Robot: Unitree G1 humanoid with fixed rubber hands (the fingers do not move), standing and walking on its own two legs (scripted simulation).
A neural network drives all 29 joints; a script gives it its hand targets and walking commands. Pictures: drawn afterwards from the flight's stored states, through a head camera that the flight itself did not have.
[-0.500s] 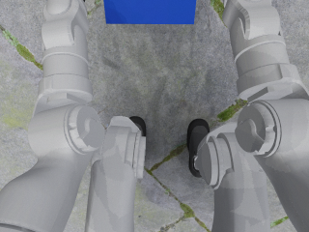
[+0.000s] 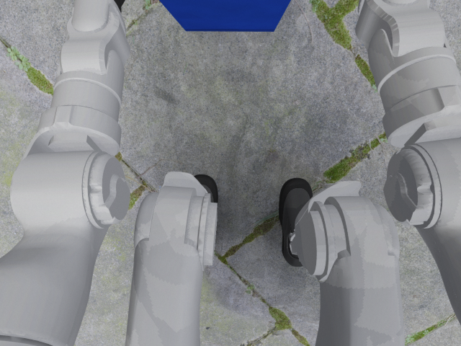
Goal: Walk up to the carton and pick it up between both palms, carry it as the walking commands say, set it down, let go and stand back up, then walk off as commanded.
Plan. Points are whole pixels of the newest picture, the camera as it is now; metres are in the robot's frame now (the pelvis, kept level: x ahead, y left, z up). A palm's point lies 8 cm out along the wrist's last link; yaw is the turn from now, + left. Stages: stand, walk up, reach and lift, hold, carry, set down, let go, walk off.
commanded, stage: set down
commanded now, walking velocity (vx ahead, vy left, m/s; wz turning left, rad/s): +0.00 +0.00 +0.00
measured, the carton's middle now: out of the picture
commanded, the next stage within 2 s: let go in 1.36 s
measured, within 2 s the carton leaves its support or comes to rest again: neither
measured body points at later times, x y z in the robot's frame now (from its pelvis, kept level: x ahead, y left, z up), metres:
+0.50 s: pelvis -0.01 +0.00 +0.04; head +0.33 +0.02 +0.33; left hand +0.57 +0.21 -0.06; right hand +0.59 -0.11 -0.04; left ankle +0.11 +0.12 -0.35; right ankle +0.11 -0.11 -0.35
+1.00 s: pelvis +0.02 +0.00 +0.19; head +0.32 +0.02 +0.53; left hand +0.55 +0.22 +0.10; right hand +0.58 -0.11 +0.12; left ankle +0.11 +0.12 -0.35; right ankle +0.11 -0.11 -0.35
